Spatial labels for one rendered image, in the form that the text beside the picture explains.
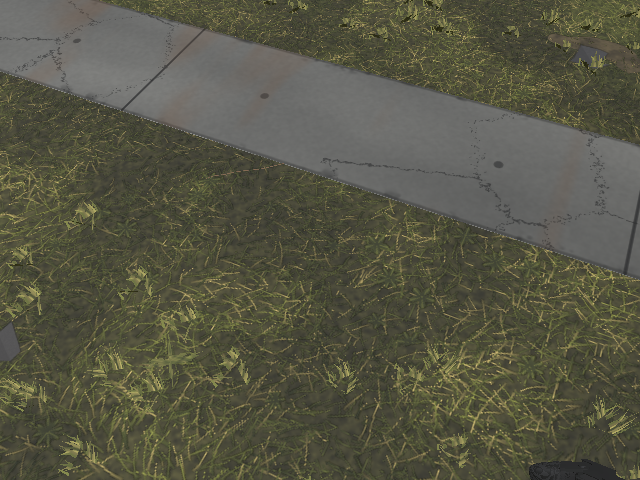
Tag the robot right hand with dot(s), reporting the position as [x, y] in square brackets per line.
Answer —
[568, 470]

